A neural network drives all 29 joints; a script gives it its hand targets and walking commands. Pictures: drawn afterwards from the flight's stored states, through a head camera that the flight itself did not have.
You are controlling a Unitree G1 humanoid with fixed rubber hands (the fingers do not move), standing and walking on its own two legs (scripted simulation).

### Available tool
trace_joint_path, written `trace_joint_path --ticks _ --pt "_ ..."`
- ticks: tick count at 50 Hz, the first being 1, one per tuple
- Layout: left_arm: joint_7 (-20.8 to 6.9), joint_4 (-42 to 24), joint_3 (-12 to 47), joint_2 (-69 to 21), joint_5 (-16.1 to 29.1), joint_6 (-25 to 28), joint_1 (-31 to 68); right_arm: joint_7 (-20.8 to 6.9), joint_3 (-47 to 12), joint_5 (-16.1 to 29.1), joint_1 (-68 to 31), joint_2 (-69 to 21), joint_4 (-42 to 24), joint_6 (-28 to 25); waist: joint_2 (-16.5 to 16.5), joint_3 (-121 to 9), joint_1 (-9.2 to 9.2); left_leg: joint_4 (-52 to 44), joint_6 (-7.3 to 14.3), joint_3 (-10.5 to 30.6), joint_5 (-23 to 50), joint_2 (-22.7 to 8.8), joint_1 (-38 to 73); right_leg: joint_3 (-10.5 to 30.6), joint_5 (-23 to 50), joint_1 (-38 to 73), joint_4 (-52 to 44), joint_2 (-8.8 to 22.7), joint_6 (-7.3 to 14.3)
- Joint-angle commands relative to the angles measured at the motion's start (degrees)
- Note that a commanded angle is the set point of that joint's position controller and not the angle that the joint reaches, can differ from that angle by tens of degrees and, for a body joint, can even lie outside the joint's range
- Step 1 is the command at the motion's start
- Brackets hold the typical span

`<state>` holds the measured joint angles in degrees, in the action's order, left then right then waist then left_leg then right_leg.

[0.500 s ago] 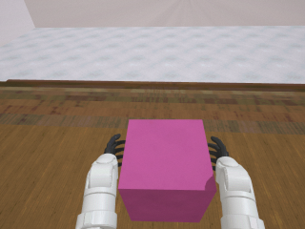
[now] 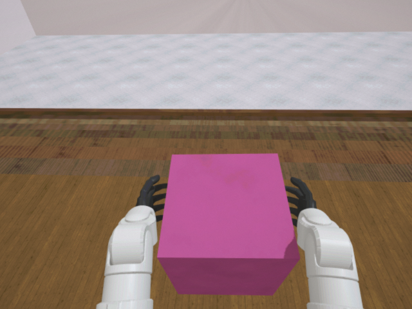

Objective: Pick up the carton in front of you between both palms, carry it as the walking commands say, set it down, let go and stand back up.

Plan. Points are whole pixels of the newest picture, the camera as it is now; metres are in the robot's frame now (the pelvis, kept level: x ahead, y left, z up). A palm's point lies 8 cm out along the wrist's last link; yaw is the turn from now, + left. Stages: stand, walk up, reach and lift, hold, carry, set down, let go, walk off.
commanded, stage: carry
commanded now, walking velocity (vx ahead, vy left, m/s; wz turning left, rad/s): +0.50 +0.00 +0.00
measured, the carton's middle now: (224, 228) +0.30 -0.01 +0.01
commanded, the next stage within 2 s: none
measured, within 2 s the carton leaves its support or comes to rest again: neither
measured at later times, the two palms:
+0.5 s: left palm (159, 134) +0.53 +0.15 +0.09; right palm (276, 139) +0.50 -0.14 +0.08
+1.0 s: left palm (182, 86) +0.85 +0.12 +0.06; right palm (265, 87) +0.85 -0.18 +0.05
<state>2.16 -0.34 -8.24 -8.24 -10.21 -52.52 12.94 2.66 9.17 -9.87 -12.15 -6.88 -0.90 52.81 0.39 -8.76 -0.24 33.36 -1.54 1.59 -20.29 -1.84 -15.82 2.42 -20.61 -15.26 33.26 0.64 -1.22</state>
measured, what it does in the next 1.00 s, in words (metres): walks ahead: left foot, then right foot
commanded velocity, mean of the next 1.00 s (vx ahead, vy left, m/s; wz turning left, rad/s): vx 0.50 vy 0.00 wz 0.00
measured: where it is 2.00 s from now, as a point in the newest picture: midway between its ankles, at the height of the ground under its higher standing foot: (221, 174)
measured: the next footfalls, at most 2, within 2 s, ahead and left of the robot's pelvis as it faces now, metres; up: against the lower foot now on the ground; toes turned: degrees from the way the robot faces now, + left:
left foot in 0.42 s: +0.33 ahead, +0.09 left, +0.00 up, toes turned +7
right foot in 0.90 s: +0.70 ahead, -0.10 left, +0.00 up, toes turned -12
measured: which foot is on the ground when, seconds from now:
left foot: down 0.00-0.20, up 0.22-0.40, down 0.42-0.92, up 0.94-1.00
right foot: down 0.00-0.44, up 0.46-0.88, down 0.90-1.00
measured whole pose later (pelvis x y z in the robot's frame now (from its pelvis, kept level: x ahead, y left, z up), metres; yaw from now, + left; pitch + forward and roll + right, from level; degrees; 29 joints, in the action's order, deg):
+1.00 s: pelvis +0.58 -0.03 -0.01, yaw -1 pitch +3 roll -1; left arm 5.0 -15.5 -6.3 -8.0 -6.1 -68.5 11.4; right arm 4.8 8.0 -7.5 -9.5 -7.7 -17.6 69.1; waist 1.9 -1.3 2.6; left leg 65.0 2.5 -2.2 -25.2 -1.9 -12.8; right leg -14.2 -11.2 -25.9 33.8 0.1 6.7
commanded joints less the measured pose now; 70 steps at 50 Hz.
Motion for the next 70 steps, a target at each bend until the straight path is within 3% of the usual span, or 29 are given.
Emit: trace_joint_path --ticks 1,2,4,5,7,9,10,11,12,14,19,21,22,23,24,25,28,33,34,40,44,45,47,48,51,53,61,64,70 --pt "-11.20 -6.80 38.91 -46.63 19.54 -5.02 28.41 -12.48 -40.74 21.53 -31.95 -48.14 -6.45 4.23 -5.73 -5.00 0.33 -2.93 1.59 -5.00 -5.34 0.33 -3.67 8.81 -3.25 2.74 -10.70 9.53 6.36" --pt "-10.82 -8.59 40.56 -46.58 20.52 -6.22 30.77 -12.52 -41.77 22.90 -33.45 -51.15 -6.09 5.74 -8.85 -5.38 0.27 -4.20 1.20 -4.97 -2.23 -0.50 -0.45 6.22 -0.04 1.62 -8.04 7.60 5.56" --pt "-10.80 -13.38 41.87 -50.03 24.09 -9.42 28.79 -11.73 -41.94 24.52 -29.02 -48.06 -10.12 7.92 7.97 -7.15 -0.59 -6.40 5.19 6.39 12.61 -7.29 12.76 -4.15 10.11 -10.01 8.96 2.27 2.85" --pt "-10.52 -15.32 44.52 -49.29 25.15 -10.89 29.30 -11.55 -41.89 25.13 -26.07 -49.68 -11.50 9.08 16.45 -8.11 -1.23 -7.67 7.77 11.42 27.01 -11.56 22.00 -7.77 -0.41 -19.48 13.25 0.95 0.28" --pt "-11.20 -17.38 43.38 -48.77 25.65 -12.76 28.60 -10.61 -42.26 24.01 -24.91 -49.66 -13.49 11.68 15.50 -7.02 -1.49 -3.82 10.20 11.60 39.70 -14.77 28.30 -10.90 -5.37 -25.19 2.57 -0.62 0.48" --pt "-11.65 -16.81 43.28 -50.01 26.79 -14.51 24.03 -10.35 -43.14 24.13 -24.99 -49.33 -16.77 13.47 1.58 -11.24 1.17 7.78 3.81 -2.96 31.15 -9.64 3.69 -6.22 6.51 11.57 -14.84 1.42 2.43" --pt "-11.11 -16.18 43.08 -49.87 25.04 -13.77 20.18 -11.05 -44.74 26.12 -27.84 -50.58 -24.47 14.31 -17.10 -13.18 1.90 21.09 0.27 -11.61 18.97 -1.72 -15.76 9.12 25.21 28.53 -12.72 11.75 6.93" --pt "-10.31 -19.85 41.88 -48.82 24.08 -13.86 19.80 -11.79 -45.53 27.04 -27.27 -51.99 -23.01 14.93 -25.25 -11.10 1.77 28.17 -0.34 -11.78 -8.10 1.52 -32.60 17.51 56.83 38.17 -11.18 18.50 10.33" --pt "-9.94 -20.81 42.01 -50.69 25.44 -14.11 22.61 -12.43 -45.15 29.08 -29.00 -51.88 -23.81 15.08 -12.89 -9.54 2.96 26.50 0.38 -8.57 -15.65 0.81 -38.57 17.78 58.38 41.24 -11.09 19.55 13.60" --pt "-10.16 -27.02 43.72 -52.87 27.07 -15.01 22.88 -12.28 -45.82 30.20 -27.37 -50.72 -28.78 14.55 -4.56 -8.81 3.28 21.67 1.20 -8.91 -15.39 -1.10 -41.73 13.30 54.77 45.50 -10.98 18.50 11.77" --pt "-10.92 -25.79 43.70 -48.11 27.78 -17.52 20.66 -10.82 -42.55 25.66 -21.13 -49.09 -25.06 16.67 -13.30 -7.88 0.86 -1.25 2.18 -13.72 10.89 2.32 -6.17 -6.16 39.50 16.87 -14.24 12.94 4.24" --pt "-12.13 -26.72 44.31 -47.71 27.71 -18.54 19.70 -10.63 -41.79 24.23 -18.34 -47.70 -25.27 17.11 -2.92 -16.75 -1.63 -5.40 2.15 -16.98 9.78 4.55 20.74 -13.34 36.15 5.88 3.58 8.02 2.47" --pt "-12.36 -27.56 42.11 -44.01 28.02 -19.06 22.66 -10.70 -41.45 23.18 -16.66 -49.48 -21.33 17.62 -0.36 -15.62 -2.26 -9.68 4.45 -5.78 3.82 -2.48 27.42 -12.91 25.79 -4.56 15.08 6.06 1.47" --pt "-12.65 -28.15 43.60 -46.82 29.75 -19.85 26.87 -10.32 -40.73 21.59 -18.21 -46.14 -20.65 17.36 15.53 -11.96 -1.51 -18.55 12.02 24.07 5.56 -18.27 28.64 -11.77 4.69 -19.58 30.10 -1.76 -1.05" --pt "-13.08 -25.14 43.18 -46.04 29.12 -19.68 24.72 -10.51 -40.17 24.38 -22.32 -48.37 -22.13 18.21 13.63 -9.97 -1.45 -20.13 13.75 29.73 11.39 -23.53 28.08 -3.70 -6.00 -24.46 35.66 1.79 1.13" --pt "-13.41 -26.05 44.00 -47.59 29.48 -19.60 24.85 -10.51 -41.10 24.34 -21.56 -48.95 -22.55 18.42 5.80 -10.99 -1.04 -19.19 13.97 23.14 11.12 -21.19 24.38 -1.48 -5.10 -22.93 37.59 5.14 3.47" --pt "-12.54 -22.39 42.81 -50.05 26.58 -18.60 22.83 -11.08 -43.83 27.11 -26.99 -53.37 -24.00 17.77 -0.47 -9.54 0.00 -21.72 10.78 10.49 14.95 -17.19 18.66 -2.15 3.63 -24.23 34.44 7.78 3.13" --pt "-10.49 -21.62 44.09 -52.71 24.28 -16.66 19.19 -13.28 -44.21 29.97 -25.99 -51.37 -26.53 17.06 9.28 -8.72 -0.23 -20.29 7.82 -1.10 33.00 -12.03 24.23 -9.48 10.49 -28.22 20.44 3.62 0.73" --pt "-10.29 -23.81 42.86 -53.00 24.78 -16.32 20.29 -13.32 -44.59 30.30 -26.83 -49.78 -27.25 17.46 4.53 -5.88 -0.14 -21.19 8.55 -3.52 32.91 -11.92 22.38 -9.62 11.99 -27.93 18.24 3.77 1.42" --pt "-10.14 -22.89 44.61 -52.68 24.68 -17.03 18.98 -13.91 -42.71 28.23 -21.97 -49.56 -25.23 17.17 9.33 -1.67 -0.91 -19.16 8.07 -9.29 47.16 -9.97 25.67 -15.88 17.34 -23.28 2.03 0.99 3.44" --pt "-11.44 -21.74 42.93 -51.37 25.54 -17.38 19.07 -13.83 -41.88 26.58 -20.67 -49.40 -21.67 17.37 9.87 -10.05 1.85 -0.78 3.69 -15.35 53.81 -6.57 16.22 -19.31 20.31 9.08 -4.19 -4.16 4.23" --pt "-12.11 -20.79 43.70 -53.60 26.69 -16.84 18.44 -13.72 -43.86 27.31 -25.37 -48.86 -25.97 16.44 6.28 -13.73 3.52 11.99 3.51 -15.46 44.46 -5.04 10.11 -16.90 12.29 19.25 -4.95 -2.04 3.65" --pt "-12.34 -19.79 43.31 -50.82 27.44 -16.34 22.67 -12.91 -45.22 25.93 -26.01 -48.84 -25.05 16.61 -20.69 -15.76 2.08 37.37 2.60 -8.65 -4.39 4.99 -11.29 23.90 6.73 27.85 -15.83 21.32 12.51" --pt "-12.78 -19.65 43.67 -53.00 30.24 -16.32 24.24 -12.46 -43.49 26.44 -27.38 -48.83 -24.09 16.17 -17.46 -15.02 1.31 41.60 4.01 -0.33 -7.62 1.55 -15.49 25.54 3.48 25.50 -19.16 21.60 12.76" --pt "-12.44 -20.95 45.13 -52.33 29.98 -14.79 30.38 -11.68 -44.39 25.68 -28.19 -52.64 -19.27 14.67 -0.54 -14.53 1.93 41.36 5.81 -0.09 -0.72 -1.53 -18.40 12.97 14.35 19.24 -15.58 17.07 12.72" --pt "-12.65 -18.42 46.39 -53.21 29.48 -13.72 30.68 -11.62 -44.92 27.90 -36.82 -53.35 -21.53 13.32 -2.77 -14.89 1.07 37.07 5.25 -1.00 1.86 -4.16 -17.63 7.93 7.28 14.44 -16.87 16.96 12.13" --pt "-11.04 -12.52 42.83 -46.31 29.90 -13.81 41.22 -8.85 -44.04 29.06 -49.63 -46.82 -15.72 13.06 -7.72 -9.00 3.34 20.29 3.57 -7.24 10.14 -1.91 -33.53 0.55 39.71 22.85 -11.75 12.78 12.11" --pt "-9.92 -7.06 40.61 -43.44 30.06 -14.65 46.78 -8.81 -40.77 28.63 -52.07 -44.61 -10.00 14.33 -7.72 -8.48 4.06 13.86 5.25 -10.54 15.59 -1.16 -27.31 -4.11 35.86 18.78 -12.78 10.11 12.37" --pt "-9.19 2.19 35.74 -47.30 32.25 -15.17 61.25 -7.87 -33.83 28.10 -60.57 -44.75 2.54 14.97 -5.32 -14.74 -3.81 -3.37 8.28 -14.87 15.38 6.21 5.97 -12.87 50.84 12.55 13.53 6.96 5.78"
